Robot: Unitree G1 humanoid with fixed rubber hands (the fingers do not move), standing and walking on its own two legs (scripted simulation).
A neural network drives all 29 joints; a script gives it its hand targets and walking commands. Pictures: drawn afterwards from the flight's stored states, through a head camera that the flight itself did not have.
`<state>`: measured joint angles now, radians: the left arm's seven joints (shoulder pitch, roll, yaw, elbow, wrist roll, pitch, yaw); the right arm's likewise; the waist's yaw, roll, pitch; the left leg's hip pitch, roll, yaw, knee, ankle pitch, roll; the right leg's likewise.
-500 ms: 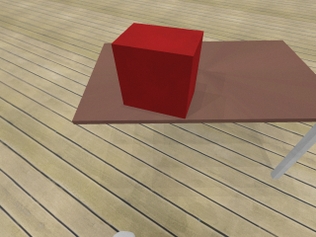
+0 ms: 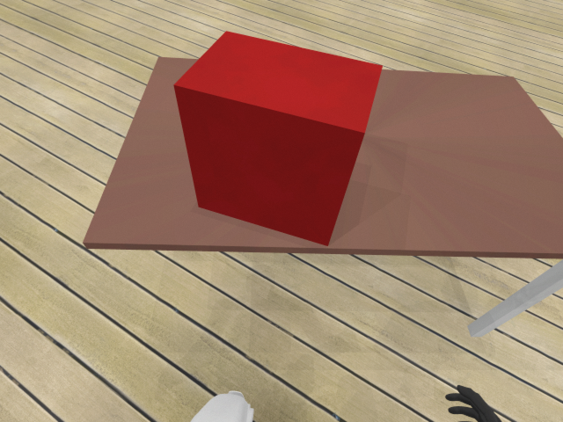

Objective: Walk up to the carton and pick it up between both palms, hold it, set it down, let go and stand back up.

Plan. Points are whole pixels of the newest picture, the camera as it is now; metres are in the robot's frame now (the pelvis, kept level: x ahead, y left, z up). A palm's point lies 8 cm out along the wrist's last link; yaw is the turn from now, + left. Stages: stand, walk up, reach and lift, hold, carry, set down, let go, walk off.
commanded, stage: walk up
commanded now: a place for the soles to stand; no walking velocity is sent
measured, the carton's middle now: (279, 144) +0.58 +0.03 +0.04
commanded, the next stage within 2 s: none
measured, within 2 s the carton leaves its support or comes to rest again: neither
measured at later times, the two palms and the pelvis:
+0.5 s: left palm (74, 363) +0.19 +0.31 -0.07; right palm (485, 403) +0.18 -0.32 -0.11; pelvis +0.11 -0.01 +0.01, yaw +0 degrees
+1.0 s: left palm (47, 348) +0.22 +0.37 -0.10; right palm (440, 375) +0.22 -0.26 -0.12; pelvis +0.14 +0.05 -0.01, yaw +4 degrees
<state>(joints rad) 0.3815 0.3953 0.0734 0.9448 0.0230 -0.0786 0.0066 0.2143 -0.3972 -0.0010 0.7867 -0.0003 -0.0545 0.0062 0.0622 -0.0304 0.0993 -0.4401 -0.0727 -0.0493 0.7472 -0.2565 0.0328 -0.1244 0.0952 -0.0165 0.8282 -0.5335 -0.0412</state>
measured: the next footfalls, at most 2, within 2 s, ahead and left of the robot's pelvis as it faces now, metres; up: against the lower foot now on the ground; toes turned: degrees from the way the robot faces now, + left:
right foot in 0.34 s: +0.20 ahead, -0.14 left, +0.00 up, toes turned -3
left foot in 0.70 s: +0.17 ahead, +0.17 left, +0.00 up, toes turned +0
